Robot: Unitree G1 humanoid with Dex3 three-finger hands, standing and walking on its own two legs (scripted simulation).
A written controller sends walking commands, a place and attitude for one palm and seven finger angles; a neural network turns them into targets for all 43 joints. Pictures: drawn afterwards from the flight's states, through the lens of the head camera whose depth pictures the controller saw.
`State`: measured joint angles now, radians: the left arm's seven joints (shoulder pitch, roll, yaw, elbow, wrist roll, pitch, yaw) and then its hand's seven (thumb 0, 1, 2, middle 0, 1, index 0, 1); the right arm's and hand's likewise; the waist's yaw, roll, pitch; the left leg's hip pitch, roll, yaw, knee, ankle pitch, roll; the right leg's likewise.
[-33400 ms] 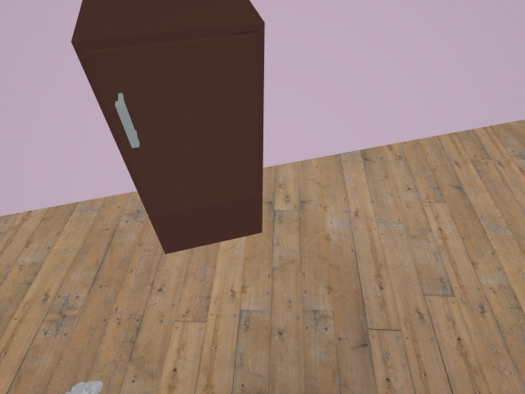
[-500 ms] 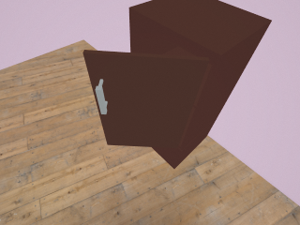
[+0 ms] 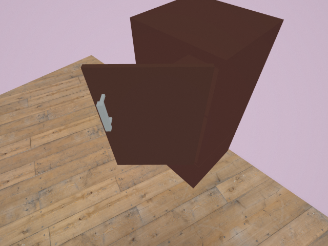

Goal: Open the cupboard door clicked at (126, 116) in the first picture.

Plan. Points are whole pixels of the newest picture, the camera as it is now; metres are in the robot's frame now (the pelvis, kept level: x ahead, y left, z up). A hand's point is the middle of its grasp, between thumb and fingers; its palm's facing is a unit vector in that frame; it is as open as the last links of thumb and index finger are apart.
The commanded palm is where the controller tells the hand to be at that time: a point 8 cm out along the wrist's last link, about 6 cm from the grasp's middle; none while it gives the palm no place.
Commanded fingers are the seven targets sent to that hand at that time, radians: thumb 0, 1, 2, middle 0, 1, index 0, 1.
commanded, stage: look again from close up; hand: left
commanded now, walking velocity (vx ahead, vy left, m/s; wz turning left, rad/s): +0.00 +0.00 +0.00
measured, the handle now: (105, 113) +0.54 +0.23 -0.03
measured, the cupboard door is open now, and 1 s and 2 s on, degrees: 45 45 45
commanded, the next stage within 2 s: raise the hand with hooked fingers in 0.64 s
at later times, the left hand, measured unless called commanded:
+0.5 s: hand out of the picture +0.03 +0.19 -0.17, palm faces +0.01 -0.98 -0.20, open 7.4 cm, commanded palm none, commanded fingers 0.00 0.90 0.90 -0.20 -0.30 -0.20 -0.30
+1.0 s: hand (86, 208) +0.21 +0.20 -0.01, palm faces +0.13 -0.99 -0.03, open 7.8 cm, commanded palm +0.14 +0.26 -0.06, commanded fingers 0.00 0.57 0.76 -0.22 -0.51 -0.22 -0.51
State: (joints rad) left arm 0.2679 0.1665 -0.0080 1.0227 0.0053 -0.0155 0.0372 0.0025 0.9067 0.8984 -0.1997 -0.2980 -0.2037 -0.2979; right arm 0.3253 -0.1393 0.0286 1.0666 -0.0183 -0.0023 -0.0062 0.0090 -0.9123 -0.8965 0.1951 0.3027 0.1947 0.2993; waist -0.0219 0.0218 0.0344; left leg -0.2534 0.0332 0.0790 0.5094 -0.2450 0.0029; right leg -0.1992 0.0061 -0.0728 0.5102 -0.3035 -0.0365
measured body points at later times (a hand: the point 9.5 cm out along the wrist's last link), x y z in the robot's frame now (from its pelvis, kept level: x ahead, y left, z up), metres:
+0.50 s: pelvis +0.02 +0.00 +0.00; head +0.03 +0.01 +0.45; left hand +0.03 +0.24 -0.16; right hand +0.07 -0.23 -0.15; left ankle +0.02 +0.12 -0.74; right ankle -0.02 -0.09 -0.74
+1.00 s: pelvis -0.02 +0.01 -0.04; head +0.02 +0.01 +0.41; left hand +0.20 +0.25 -0.01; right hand +0.15 -0.24 -0.13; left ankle +0.02 +0.12 -0.74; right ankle -0.02 -0.09 -0.74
